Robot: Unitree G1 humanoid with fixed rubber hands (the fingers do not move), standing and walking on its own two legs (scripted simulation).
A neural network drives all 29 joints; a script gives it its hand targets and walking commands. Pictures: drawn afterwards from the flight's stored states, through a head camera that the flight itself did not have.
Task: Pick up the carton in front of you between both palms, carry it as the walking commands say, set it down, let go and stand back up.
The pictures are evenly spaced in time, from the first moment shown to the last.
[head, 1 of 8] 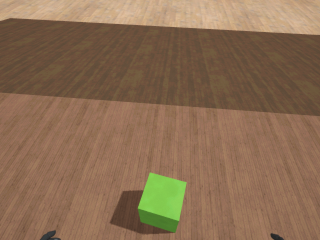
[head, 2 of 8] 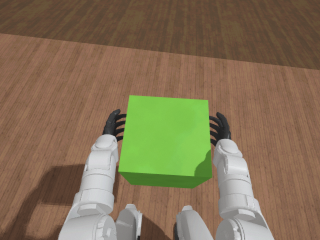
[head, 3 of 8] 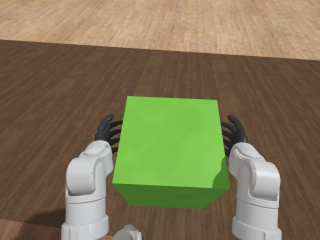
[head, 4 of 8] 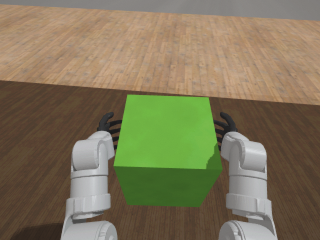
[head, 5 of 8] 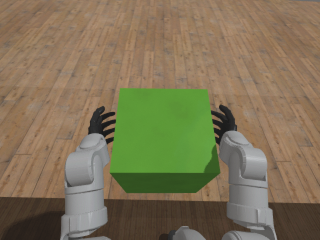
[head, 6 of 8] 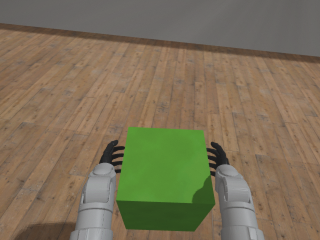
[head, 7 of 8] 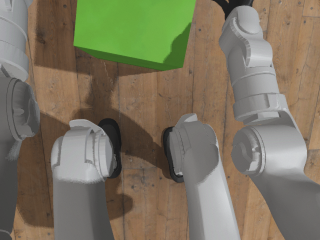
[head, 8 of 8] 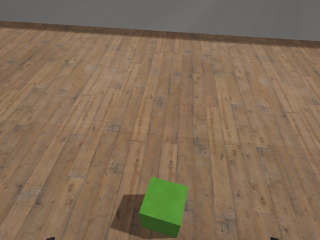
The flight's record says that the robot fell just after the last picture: no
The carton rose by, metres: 0.68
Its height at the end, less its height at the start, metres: -0.51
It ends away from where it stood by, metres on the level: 5.25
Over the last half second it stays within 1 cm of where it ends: yes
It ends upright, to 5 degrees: yes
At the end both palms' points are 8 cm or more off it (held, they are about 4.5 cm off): yes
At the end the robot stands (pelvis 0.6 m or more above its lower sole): yes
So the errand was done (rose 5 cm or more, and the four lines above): yes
